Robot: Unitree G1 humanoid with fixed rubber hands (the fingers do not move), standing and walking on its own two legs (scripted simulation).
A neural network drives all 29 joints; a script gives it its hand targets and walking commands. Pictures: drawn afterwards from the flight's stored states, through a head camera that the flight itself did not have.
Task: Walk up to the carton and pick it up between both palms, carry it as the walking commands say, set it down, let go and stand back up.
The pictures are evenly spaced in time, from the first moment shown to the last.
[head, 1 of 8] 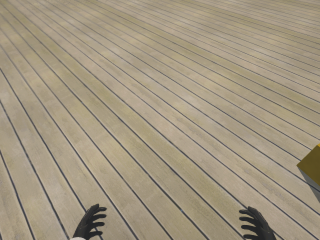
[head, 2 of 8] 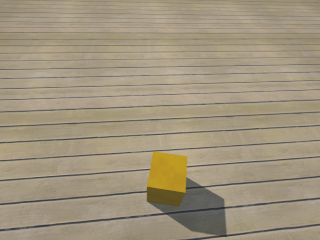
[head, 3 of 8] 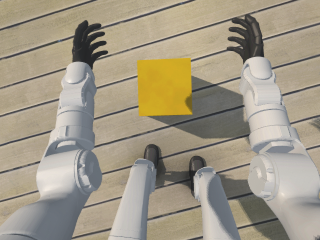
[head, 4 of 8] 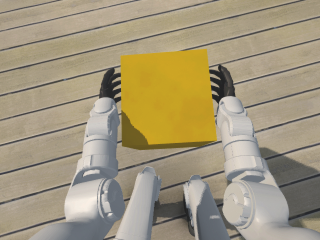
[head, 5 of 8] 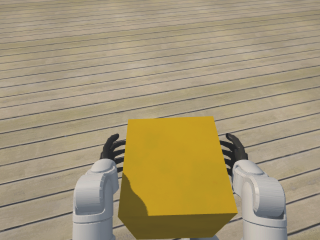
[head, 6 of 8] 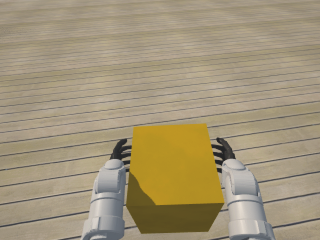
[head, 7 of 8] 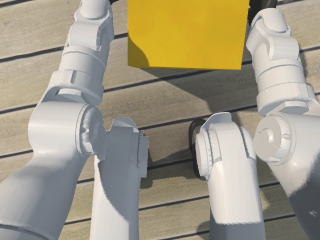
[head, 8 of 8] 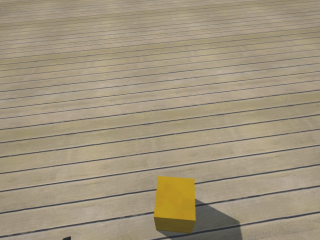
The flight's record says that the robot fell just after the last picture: no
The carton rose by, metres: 0.66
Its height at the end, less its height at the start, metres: +0.00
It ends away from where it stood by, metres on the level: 1.65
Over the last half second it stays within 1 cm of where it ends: yes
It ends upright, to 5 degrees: yes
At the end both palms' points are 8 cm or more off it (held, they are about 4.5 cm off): yes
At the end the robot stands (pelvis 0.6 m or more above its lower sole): yes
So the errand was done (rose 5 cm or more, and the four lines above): yes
